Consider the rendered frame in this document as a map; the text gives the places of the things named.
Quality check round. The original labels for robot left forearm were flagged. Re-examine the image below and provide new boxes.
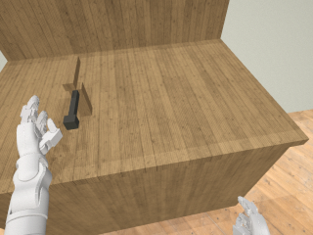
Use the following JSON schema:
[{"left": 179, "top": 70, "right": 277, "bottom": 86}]
[{"left": 4, "top": 153, "right": 53, "bottom": 235}]

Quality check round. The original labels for left robot hand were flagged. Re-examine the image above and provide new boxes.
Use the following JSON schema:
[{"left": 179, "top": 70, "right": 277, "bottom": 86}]
[{"left": 17, "top": 95, "right": 64, "bottom": 158}]

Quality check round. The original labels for tap lever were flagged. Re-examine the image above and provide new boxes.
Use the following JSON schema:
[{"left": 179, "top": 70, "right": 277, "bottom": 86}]
[{"left": 63, "top": 89, "right": 80, "bottom": 130}]

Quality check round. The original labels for right robot hand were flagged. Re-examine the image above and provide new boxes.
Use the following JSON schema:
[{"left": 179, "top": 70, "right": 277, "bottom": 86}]
[{"left": 233, "top": 196, "right": 270, "bottom": 235}]

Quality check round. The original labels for counter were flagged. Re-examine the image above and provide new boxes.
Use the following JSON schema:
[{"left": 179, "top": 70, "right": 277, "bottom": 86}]
[{"left": 0, "top": 0, "right": 309, "bottom": 235}]

